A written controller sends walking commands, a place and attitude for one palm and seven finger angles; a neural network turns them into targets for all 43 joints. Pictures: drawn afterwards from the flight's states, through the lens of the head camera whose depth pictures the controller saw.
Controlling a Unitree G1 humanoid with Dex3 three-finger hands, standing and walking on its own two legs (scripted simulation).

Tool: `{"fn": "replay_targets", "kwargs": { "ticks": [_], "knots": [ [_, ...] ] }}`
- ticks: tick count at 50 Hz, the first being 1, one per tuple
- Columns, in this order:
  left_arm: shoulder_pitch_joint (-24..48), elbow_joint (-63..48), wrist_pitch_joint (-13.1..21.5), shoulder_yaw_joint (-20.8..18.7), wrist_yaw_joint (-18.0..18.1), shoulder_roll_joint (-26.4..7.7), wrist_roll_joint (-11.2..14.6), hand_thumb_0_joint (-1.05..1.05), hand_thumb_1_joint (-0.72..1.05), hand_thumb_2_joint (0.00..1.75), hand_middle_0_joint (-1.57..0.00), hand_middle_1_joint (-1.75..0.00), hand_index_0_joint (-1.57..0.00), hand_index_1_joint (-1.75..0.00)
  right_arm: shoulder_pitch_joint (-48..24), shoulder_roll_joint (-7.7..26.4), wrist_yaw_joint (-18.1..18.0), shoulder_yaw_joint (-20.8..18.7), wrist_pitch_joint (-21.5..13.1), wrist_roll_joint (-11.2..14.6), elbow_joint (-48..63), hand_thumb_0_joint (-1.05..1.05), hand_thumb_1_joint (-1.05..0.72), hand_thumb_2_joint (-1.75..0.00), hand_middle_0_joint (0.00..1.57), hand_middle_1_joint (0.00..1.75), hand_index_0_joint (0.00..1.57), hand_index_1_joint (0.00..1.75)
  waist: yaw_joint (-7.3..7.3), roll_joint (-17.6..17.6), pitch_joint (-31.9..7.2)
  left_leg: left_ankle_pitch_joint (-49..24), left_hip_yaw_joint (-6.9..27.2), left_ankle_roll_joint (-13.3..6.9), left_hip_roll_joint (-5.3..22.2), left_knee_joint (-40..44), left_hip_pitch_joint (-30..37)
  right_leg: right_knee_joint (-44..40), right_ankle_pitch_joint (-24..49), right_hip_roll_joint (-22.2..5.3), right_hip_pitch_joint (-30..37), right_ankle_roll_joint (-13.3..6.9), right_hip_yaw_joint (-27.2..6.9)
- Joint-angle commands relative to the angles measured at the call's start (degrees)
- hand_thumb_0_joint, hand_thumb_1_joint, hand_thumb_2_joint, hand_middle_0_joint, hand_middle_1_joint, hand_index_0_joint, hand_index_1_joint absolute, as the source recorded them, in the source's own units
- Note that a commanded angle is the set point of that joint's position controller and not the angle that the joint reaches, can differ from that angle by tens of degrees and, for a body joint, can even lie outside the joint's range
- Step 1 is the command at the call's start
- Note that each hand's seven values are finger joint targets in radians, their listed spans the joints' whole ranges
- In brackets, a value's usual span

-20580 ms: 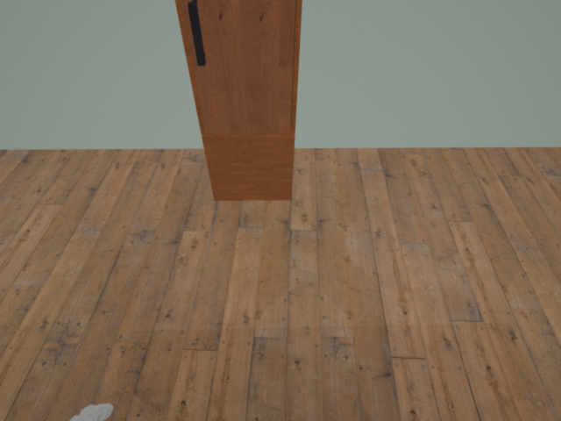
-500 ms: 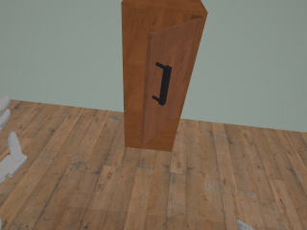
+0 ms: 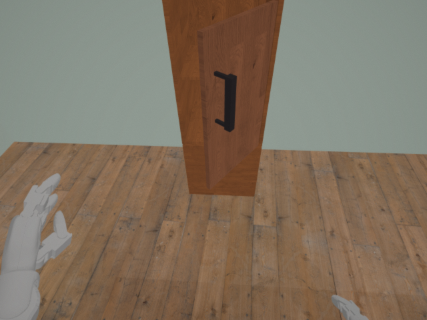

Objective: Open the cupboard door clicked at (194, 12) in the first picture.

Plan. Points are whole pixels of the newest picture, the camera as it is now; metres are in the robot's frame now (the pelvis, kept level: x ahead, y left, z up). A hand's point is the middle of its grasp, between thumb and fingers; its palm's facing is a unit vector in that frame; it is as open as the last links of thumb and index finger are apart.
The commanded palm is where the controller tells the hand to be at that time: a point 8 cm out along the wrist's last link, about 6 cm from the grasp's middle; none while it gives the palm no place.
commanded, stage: let the arm hang, fingers relaxed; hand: left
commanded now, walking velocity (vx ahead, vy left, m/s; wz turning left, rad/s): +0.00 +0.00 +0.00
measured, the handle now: (224, 102) +0.68 +0.00 +0.06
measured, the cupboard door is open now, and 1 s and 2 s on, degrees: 53 53 53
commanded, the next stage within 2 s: look to check the result in 1.02 s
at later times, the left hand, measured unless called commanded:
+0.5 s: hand out of the picture -0.02 +0.19 -0.15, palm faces +0.05 -0.96 -0.27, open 7.2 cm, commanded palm none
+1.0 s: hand out of the picture +0.07 +0.20 -0.14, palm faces +0.04 -0.96 -0.26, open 7.3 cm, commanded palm none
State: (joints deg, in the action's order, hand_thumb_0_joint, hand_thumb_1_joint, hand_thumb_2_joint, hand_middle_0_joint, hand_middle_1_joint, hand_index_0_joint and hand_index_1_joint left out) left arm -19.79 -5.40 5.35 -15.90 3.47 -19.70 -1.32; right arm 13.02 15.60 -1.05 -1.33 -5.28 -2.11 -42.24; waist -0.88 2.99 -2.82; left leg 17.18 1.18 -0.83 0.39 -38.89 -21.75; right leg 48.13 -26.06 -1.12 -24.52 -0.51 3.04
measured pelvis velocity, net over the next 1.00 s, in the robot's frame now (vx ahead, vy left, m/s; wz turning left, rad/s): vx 0.01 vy -0.01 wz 0.03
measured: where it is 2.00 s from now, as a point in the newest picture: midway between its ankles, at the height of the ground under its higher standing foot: outside the picture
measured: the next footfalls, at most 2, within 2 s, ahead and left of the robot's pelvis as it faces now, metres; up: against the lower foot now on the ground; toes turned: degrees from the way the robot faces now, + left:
none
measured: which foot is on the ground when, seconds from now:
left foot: down 0.00-1.00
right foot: down 0.00-1.00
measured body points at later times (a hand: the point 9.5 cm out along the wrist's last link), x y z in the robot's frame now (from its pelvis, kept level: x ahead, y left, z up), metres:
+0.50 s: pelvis +0.00 -0.02 +0.02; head +0.03 -0.03 +0.47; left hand -0.02 +0.24 -0.13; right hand -0.02 -0.24 -0.14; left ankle +0.03 +0.12 -0.72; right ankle +0.03 -0.14 -0.72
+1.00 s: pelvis +0.01 -0.01 +0.02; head +0.03 -0.01 +0.47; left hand +0.07 +0.25 -0.12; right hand +0.07 -0.26 -0.13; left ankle +0.03 +0.12 -0.72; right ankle +0.03 -0.14 -0.72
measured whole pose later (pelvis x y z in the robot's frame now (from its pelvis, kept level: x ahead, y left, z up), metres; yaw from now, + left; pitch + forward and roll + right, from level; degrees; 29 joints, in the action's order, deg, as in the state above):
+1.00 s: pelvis +0.01 -0.01 +0.02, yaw +2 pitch -2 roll +0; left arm -8.4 63.5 0.4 -1.6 0.3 -13.4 -1.0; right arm 9.9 13.7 -0.8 -1.4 0.0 -1.3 -63.7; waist -0.3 0.7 3.6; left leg 10.8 2.7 0.6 -0.5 -23.7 -11.1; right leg 24.4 -12.0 -0.6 -10.6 1.0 -2.1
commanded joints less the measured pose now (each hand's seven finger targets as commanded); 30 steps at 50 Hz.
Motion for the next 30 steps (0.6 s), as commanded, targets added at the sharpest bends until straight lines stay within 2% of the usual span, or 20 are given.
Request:
{"fn": "replay_targets", "kwargs": {
  "ticks": [1,2,3,4,5,6,7,8,9,10,12,13,15,16,17,20,21,24,28,30],
  "knots": [
    [3.42,20.93,-5.69,10.28,-3.36,2.52,-0.57,0.00,0.90,0.90,-0.20,-0.30,-0.20,-0.30,-0.42,8.04,0.14,-2.00,1.68,-1.58,4.07,0.00,-0.90,-0.90,0.20,0.30,0.20,0.30,-0.46,-5.45,-2.58,-30.73,20.00,-10.80,14.20,13.82,3.71,4.93,-4.64,0.24,-1.23,1.27,-5.51],
    [2.83,25.59,-5.39,10.51,-3.22,1.78,-0.38,0.00,0.90,0.90,-0.20,-0.30,-0.20,-0.30,-1.94,8.52,0.06,-1.85,2.24,-1.30,3.14,0.00,-0.90,-0.90,0.20,0.30,0.20,0.30,1.49,-4.63,-3.45,-33.94,14.83,-8.55,11.79,11.45,3.33,-3.89,0.27,0.50,5.16,1.29,-4.42],
    [0.91,30.50,-5.01,10.42,-3.04,-0.18,-0.42,0.00,0.90,0.90,-0.20,-0.30,-0.20,-0.30,-3.60,8.16,0.06,-1.77,2.83,-0.60,2.16,0.00,-0.90,-0.90,0.20,0.30,0.20,0.30,3.24,-5.09,-4.28,-28.00,9.85,-4.94,7.78,8.24,1.12,-14.44,12.65,-0.05,13.35,0.96,-5.52],
    [0.70,34.77,-4.70,10.39,-2.74,-4.04,-0.77,0.00,0.90,0.90,-0.20,-0.30,-0.20,-0.30,-3.26,4.78,0.28,-1.34,3.44,0.53,1.29,0.00,-0.90,-0.90,0.20,0.30,0.20,0.30,2.80,-11.03,-3.77,-11.01,3.74,-0.85,0.98,4.30,-2.35,-22.03,19.60,-6.30,16.32,-1.12,-15.65],
    [2.68,38.19,-4.75,11.14,-2.87,-5.73,-0.48,0.00,0.90,0.90,-0.20,-0.30,-0.20,-0.30,-0.62,2.20,0.61,-0.84,4.26,1.00,-0.13,0.00,-0.90,-0.90,0.20,0.30,0.20,0.30,0.45,-10.94,-0.40,3.11,0.01,0.92,-1.82,2.48,-0.64,-28.33,17.38,-13.68,10.51,-4.53,-22.39],
    [6.07,40.42,-5.21,11.82,-2.94,-7.36,-0.50,0.00,0.90,0.90,-0.20,-0.30,-0.20,-0.30,3.08,2.50,1.04,-0.94,5.12,0.91,-2.14,0.00,-0.90,-0.90,0.20,0.30,0.20,0.30,-1.83,-4.76,1.71,5.64,-0.68,0.62,-1.45,3.20,4.97,-29.69,6.56,-14.30,3.75,-5.72,-20.50],
    [7.88,43.55,-5.17,12.58,-2.83,-5.34,-0.10,0.00,0.90,0.90,-0.20,-0.30,-0.20,-0.30,1.90,1.19,0.83,-0.70,5.89,0.64,-4.45,0.00,-0.90,-0.90,0.20,0.30,0.20,0.30,-1.37,-9.36,3.40,2.68,-0.67,0.48,-1.65,2.53,6.59,-31.40,2.26,-10.02,1.00,-4.76,-19.36],
    [8.74,46.51,-5.14,13.07,-2.67,-3.96,0.18,0.00,0.90,0.90,-0.20,-0.30,-0.20,-0.30,1.93,1.27,0.65,-0.52,6.10,0.63,-5.88,0.00,-0.90,-0.90,0.20,0.30,0.20,0.30,-1.31,-13.47,5.51,-0.21,-0.31,0.40,-1.23,3.11,6.79,-32.16,3.62,-8.43,0.89,-4.29,-17.47],
    [9.34,49.23,-5.10,13.39,-2.56,-2.58,0.33,0.00,0.90,0.90,-0.20,-0.30,-0.20,-0.30,2.81,1.37,0.47,-0.38,5.94,0.70,-7.82,0.00,-0.90,-0.90,0.20,0.30,0.20,0.30,-1.81,-12.48,5.33,-3.27,0.21,0.38,-0.44,5.37,8.65,-31.54,6.01,-7.16,1.63,-3.99,-15.46],
    [9.20,51.71,-4.99,13.64,-2.49,-1.39,0.48,0.00,0.90,0.90,-0.20,-0.30,-0.20,-0.30,3.46,1.12,0.31,-0.16,5.70,0.84,-9.69,0.00,-0.90,-0.90,0.20,0.30,0.20,0.30,-1.98,-7.32,4.63,-6.81,1.11,0.43,0.43,8.30,10.57,-30.21,8.00,-5.97,2.64,-3.45,-13.81],
    [6.85,54.54,-5.05,12.64,-2.23,1.01,0.55,0.00,0.90,0.90,-0.20,-0.30,-0.20,-0.30,2.93,0.34,0.02,-0.36,5.51,0.32,-11.69,0.00,-0.90,-0.90,0.20,0.30,0.20,0.30,-0.65,6.23,3.58,-7.77,3.76,0.22,2.55,13.25,8.58,-27.26,8.89,-3.52,6.88,-2.49,-10.59],
    [5.82,56.32,-5.20,12.85,-2.30,0.92,0.84,0.00,0.90,0.90,-0.20,-0.30,-0.20,-0.30,2.60,0.48,-0.09,-0.28,5.52,0.35,-12.32,0.00,-0.90,-0.90,0.20,0.30,0.20,0.30,0.21,8.00,3.52,-5.86,4.96,-0.11,3.26,15.28,6.22,-26.68,9.22,-2.73,9.71,-2.23,-9.84],
    [4.78,59.30,-5.25,13.01,-2.36,1.07,0.88,0.00,0.90,0.90,-0.20,-0.30,-0.20,-0.30,3.38,0.70,-0.22,-0.44,5.52,0.53,-13.75,0.00,-0.90,-0.90,0.20,0.30,0.20,0.30,0.73,3.59,2.48,-3.09,5.31,-0.35,3.42,16.90,4.84,-27.09,9.16,-2.51,12.74,-2.33,-9.24],
    [4.85,60.36,-5.25,13.06,-2.32,0.99,0.87,0.00,0.90,0.90,-0.20,-0.30,-0.20,-0.30,3.97,1.23,-0.31,-0.72,5.62,0.66,-14.29,0.00,-0.90,-0.90,0.20,0.30,0.20,0.30,0.72,-0.35,3.42,-3.08,5.34,-0.38,3.48,16.91,5.24,-27.79,8.73,-2.50,12.19,-2.30,-8.86],
    [5.03,61.38,-5.34,13.13,-2.33,1.11,0.85,0.00,0.90,0.90,-0.20,-0.30,-0.20,-0.30,4.99,0.85,-0.30,-0.75,5.63,0.67,-15.29,0.00,-0.90,-0.90,0.20,0.30,0.20,0.30,0.51,-2.56,3.56,-3.17,4.90,-0.43,3.29,17.19,5.96,-28.33,8.05,-2.78,11.86,-2.27,-8.65],
    [4.72,63.78,-5.23,13.26,-2.19,1.04,0.93,0.00,0.90,0.90,-0.20,-0.30,-0.20,-0.30,6.57,0.69,-0.48,-0.75,5.56,0.86,-17.52,0.00,-0.90,-0.90,0.20,0.30,0.20,0.30,0.30,-3.09,3.35,-5.52,4.28,-0.53,3.30,17.12,8.17,-28.91,9.06,-3.04,11.62,-2.24,-8.38],
    [4.79,64.37,-5.19,13.23,-2.13,0.70,0.94,0.00,0.90,0.90,-0.20,-0.30,-0.20,-0.30,6.37,1.08,-0.51,-0.94,5.55,0.98,-17.84,0.00,-0.90,-0.90,0.20,0.30,0.20,0.30,0.34,-2.19,4.06,-5.34,4.45,-0.51,3.41,17.44,8.38,-28.77,8.72,-2.81,10.97,-2.29,-8.27],
    [4.65,65.83,-5.18,13.16,-2.05,0.36,0.96,0.00,0.90,0.90,-0.20,-0.30,-0.20,-0.30,6.81,1.02,-0.57,-0.88,5.46,0.95,-19.07,0.00,-0.90,-0.90,0.20,0.30,0.20,0.30,0.36,-3.40,4.64,-5.56,4.38,-0.63,3.60,18.02,8.35,-28.74,9.12,-2.91,11.33,-2.23,-7.98],
    [4.90,66.90,-5.23,13.09,-2.02,0.06,0.86,0.00,0.90,0.90,-0.20,-0.30,-0.20,-0.30,6.08,1.52,-0.54,-0.99,5.35,0.88,-19.90,0.00,-0.90,-0.90,0.20,0.30,0.20,0.30,0.44,-2.28,6.19,-3.67,5.16,-0.77,3.81,19.49,7.68,-28.37,8.09,-2.79,10.67,-2.17,-7.83],
    [5.02,67.24,-5.23,13.05,-1.99,-0.08,0.79,0.00,0.90,0.90,-0.20,-0.30,-0.20,-0.30,5.45,1.66,-0.50,-1.09,5.34,0.89,-20.05,0.00,-0.90,-0.90,0.20,0.30,0.20,0.30,0.53,-3.11,6.66,-2.98,5.16,-0.83,3.72,19.73,7.61,-28.49,7.84,-2.95,10.57,-2.15,-7.84]
  ]
}}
